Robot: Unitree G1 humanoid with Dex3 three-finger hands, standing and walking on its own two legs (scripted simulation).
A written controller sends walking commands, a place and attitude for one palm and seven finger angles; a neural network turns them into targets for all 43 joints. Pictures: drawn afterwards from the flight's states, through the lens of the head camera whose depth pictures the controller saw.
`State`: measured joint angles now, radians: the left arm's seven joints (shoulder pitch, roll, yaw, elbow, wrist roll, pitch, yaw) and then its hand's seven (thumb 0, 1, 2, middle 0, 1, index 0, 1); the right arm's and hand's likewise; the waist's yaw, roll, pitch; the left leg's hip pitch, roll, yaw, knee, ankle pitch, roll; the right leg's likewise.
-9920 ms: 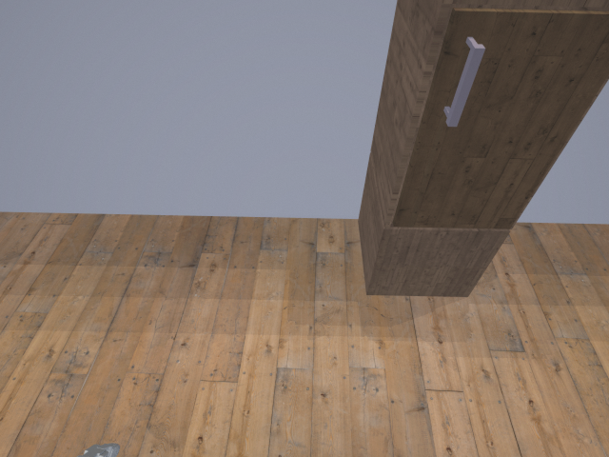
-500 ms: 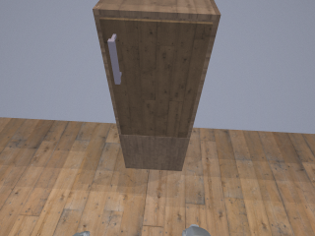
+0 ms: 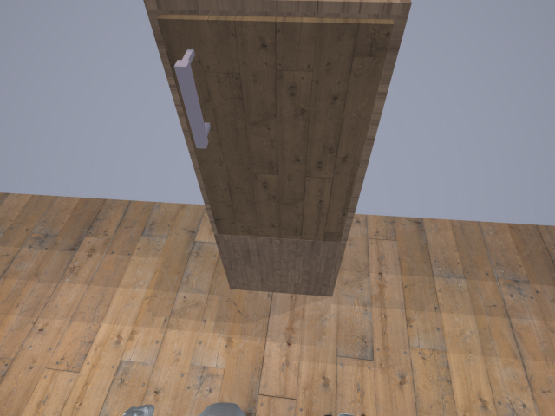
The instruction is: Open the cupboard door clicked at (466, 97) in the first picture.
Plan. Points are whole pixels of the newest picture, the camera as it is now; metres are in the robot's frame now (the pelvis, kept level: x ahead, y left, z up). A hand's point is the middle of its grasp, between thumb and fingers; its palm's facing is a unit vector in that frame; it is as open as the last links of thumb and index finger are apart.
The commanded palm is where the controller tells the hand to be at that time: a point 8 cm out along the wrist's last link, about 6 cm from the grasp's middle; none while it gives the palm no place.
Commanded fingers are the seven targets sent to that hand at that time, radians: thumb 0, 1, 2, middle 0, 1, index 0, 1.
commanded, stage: come to a stop and stand still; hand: left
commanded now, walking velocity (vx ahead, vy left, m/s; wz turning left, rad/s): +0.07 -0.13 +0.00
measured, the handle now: (196, 101) +0.58 +0.19 +0.13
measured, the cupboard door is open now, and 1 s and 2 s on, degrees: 0 0 0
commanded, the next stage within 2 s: look again from close up in 0.70 s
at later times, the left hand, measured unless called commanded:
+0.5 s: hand out of the picture -0.03 +0.18 -0.17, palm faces -0.01 -0.98 -0.20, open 7.4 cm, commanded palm none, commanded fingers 0.00 0.90 0.90 -0.20 -0.30 -0.20 -0.30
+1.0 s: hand out of the picture -0.02 +0.20 -0.17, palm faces +0.04 -0.98 -0.21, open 7.3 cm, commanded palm none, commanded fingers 0.00 0.90 0.90 -0.20 -0.30 -0.20 -0.30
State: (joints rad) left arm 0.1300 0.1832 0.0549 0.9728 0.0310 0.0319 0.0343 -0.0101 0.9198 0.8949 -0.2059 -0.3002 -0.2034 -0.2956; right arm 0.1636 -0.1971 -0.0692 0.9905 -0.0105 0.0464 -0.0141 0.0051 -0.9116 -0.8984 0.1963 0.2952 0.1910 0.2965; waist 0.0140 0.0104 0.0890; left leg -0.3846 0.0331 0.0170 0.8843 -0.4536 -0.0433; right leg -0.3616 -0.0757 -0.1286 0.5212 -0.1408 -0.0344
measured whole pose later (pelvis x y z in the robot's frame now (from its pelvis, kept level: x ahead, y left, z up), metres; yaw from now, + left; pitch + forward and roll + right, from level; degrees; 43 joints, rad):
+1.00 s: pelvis -0.03 +0.02 +0.01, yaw +0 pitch -4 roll -1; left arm 0.33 0.19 0.00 1.03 0.01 0.00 0.04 0.00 0.91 0.90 -0.20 -0.30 -0.20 -0.30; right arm 0.28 -0.17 -0.02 1.06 -0.01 0.00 -0.02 0.01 -0.91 -0.90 0.20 0.30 0.19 0.30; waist 0.00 -0.01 -0.01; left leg -0.21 0.05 0.03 0.51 -0.23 -0.01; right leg -0.13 -0.01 -0.05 0.47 -0.28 0.01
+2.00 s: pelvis -0.04 +0.05 +0.01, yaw -2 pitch -1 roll -1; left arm 0.39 0.11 0.05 1.07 0.03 0.02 0.00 0.00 0.91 0.90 -0.20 -0.30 -0.20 -0.29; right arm 0.40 -0.10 -0.04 1.09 -0.03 -0.04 -0.03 0.01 -0.91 -0.90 0.20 0.30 0.19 0.30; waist -0.02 -0.01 -0.03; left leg -0.21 0.02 0.13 0.47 -0.25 0.06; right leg -0.45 -0.06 -0.06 0.95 -0.31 0.00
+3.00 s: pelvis +0.05 +0.01 -0.01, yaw -3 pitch -3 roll +0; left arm 0.30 0.20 0.01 0.88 0.02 0.02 0.03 0.00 0.91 0.90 -0.20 -0.30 -0.20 -0.30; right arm 0.23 -0.18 -0.04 0.90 -0.02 0.02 -0.01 0.01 -0.91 -0.90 0.20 0.30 0.19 0.30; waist 0.00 -0.01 0.01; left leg -0.28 0.03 0.04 0.64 -0.31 0.00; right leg -0.25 -0.04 -0.09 0.64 -0.35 -0.01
